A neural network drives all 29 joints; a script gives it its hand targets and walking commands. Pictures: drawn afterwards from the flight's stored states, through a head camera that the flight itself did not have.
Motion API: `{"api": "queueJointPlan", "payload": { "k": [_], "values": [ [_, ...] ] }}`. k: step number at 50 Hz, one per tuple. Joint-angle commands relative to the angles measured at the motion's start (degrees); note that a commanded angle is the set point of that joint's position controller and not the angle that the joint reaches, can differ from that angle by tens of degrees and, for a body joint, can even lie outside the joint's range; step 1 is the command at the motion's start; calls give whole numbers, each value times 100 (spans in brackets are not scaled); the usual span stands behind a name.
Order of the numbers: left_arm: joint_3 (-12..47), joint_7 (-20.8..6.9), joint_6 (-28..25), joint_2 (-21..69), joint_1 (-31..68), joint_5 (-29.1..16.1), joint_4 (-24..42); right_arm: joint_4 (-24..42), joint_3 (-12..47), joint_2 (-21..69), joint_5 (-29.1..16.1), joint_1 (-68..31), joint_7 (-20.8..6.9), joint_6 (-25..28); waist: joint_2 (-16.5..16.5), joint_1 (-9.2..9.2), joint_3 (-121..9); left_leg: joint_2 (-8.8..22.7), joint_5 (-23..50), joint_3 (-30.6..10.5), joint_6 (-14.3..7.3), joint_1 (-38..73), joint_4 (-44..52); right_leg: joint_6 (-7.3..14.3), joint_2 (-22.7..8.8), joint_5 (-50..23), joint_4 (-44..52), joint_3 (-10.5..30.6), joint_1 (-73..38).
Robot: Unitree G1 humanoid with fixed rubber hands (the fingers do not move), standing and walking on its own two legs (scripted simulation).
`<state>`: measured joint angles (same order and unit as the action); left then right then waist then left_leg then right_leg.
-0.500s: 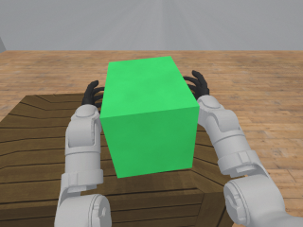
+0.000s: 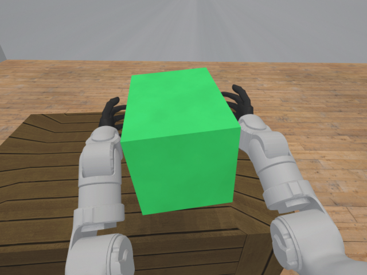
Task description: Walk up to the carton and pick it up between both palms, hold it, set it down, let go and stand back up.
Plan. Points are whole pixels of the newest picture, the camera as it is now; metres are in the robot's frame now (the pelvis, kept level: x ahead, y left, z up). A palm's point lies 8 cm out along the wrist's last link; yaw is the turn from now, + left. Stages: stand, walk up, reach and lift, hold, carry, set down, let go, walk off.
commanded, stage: hold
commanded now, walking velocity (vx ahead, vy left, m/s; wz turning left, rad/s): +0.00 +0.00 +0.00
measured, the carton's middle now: (177, 133) +0.39 +0.00 +0.19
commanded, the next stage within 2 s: none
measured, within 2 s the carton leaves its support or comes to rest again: neither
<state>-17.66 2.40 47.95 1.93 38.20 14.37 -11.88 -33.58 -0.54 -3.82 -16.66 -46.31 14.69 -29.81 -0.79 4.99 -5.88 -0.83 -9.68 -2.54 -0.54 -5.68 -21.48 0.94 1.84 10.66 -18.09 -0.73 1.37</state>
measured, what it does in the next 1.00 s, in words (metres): stands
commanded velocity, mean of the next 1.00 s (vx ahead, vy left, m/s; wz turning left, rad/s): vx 0.00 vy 0.00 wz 0.00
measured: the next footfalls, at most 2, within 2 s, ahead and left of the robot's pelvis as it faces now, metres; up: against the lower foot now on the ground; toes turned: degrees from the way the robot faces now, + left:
none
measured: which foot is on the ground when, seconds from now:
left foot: down 0.00-1.00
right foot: down 0.00-1.00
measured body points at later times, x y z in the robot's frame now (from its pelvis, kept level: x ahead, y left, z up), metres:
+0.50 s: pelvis +0.00 +0.00 +0.00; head -0.08 +0.02 +0.44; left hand +0.37 +0.15 +0.22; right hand +0.37 -0.14 +0.23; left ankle +0.03 +0.11 -0.75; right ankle +0.00 -0.11 -0.75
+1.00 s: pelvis +0.00 +0.00 +0.00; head -0.08 +0.01 +0.44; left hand +0.37 +0.15 +0.22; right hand +0.37 -0.14 +0.23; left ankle +0.03 +0.11 -0.75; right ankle +0.00 -0.11 -0.75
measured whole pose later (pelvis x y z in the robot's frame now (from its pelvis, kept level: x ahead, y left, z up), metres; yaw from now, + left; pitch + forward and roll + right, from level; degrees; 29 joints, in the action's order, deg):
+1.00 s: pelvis +0.00 +0.00 +0.00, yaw +0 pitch -6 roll -1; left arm -17.4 2.4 48.1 2.2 37.4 14.5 -10.5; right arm -32.2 -0.1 -3.9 -16.8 -45.3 14.8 -30.1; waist -0.7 5.2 -5.5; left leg -0.8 -9.8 -2.7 -0.5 -5.3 -21.5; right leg 1.0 1.9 10.7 -17.8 -0.9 0.8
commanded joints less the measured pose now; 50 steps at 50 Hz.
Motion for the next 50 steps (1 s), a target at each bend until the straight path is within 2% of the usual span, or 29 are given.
{"api": "queueJointPlan", "payload": {
  "k": [1, 8, 12, 15, 19, 24, 28, 30, 37, 47, 50],
  "values": [
    [2935, -886, -758, 3061, 5754, -1099, 1278, 1624, 1877, 4040, -675, -4749, -642, 142, 314, 29, -2192, -107, 1127, 109, 231, 888, 231, -464, 124, -1112, 250, -70, -145],
    [3136, -872, -768, 3150, 5658, -1190, 1579, 1969, 2005, 4035, -763, -4702, -607, 176, 392, 91, -2504, -107, 1546, 70, 302, 1081, 100, -482, 151, -1561, 177, -74, -290],
    [2997, -891, -726, 3069, 5550, -1085, 1448, 1878, 1965, 3952, -713, -4634, -616, 147, 318, 51, -2247, -102, 1450, 80, 271, 1021, 157, -474, 150, -1380, 225, -84, -234],
    [3142, -868, -727, 3147, 5536, -1149, 1552, 2052, 2007, 3959, -722, -4687, -625, 189, 392, 60, -2363, -90, 1574, 70, 307, 1094, 120, -448, 161, -1403, 223, -82, -235],
    [3148, -862, -727, 3157, 5561, -1128, 1578, 1943, 1981, 3958, -691, -4618, -634, 172, 409, 83, -2306, -78, 1494, 76, 301, 1091, 149, -439, 159, -1343, 222, -87, -193],
    [3031, -879, -734, 3090, 5606, -1078, 1434, 1873, 1981, 4032, -663, -4716, -647, 174, 293, 9, -2244, -105, 1286, 102, 235, 980, 203, -463, 133, -1257, 240, -73, -212],
    [3069, -875, -751, 3118, 5617, -1131, 1478, 1983, 2050, 4071, -722, -4792, -631, 195, 298, -5, -2443, -108, 1423, 99, 233, 1060, 148, -475, 140, -1443, 213, -63, -265],
    [3109, -866, -740, 3133, 5551, -1148, 1509, 2037, 2063, 4029, -738, -4732, -611, 189, 315, 45, -2458, -106, 1541, 86, 253, 1094, 111, -481, 150, -1590, 194, -63, -297],
    [2957, -905, -731, 3052, 5623, -1065, 1328, 1732, 1926, 4034, -655, -4721, -633, 163, 264, 17, -2145, -113, 1181, 125, 207, 923, 217, -474, 118, -1226, 263, -61, -162],
    [3069, -912, -745, 3089, 5595, -1137, 1524, 1949, 2024, 4037, -738, -4652, -565, 138, 348, 97, -2407, -133, 1451, 94, 263, 1043, 125, -513, 131, -1625, 188, -58, -329],
    [3008, -912, -730, 3037, 5577, -1094, 1455, 1933, 2029, 4025, -730, -4680, -582, 137, 285, 39, -2285, -138, 1401, 103, 246, 986, 146, -503, 131, -1521, 215, -71, -285]
  ]
}}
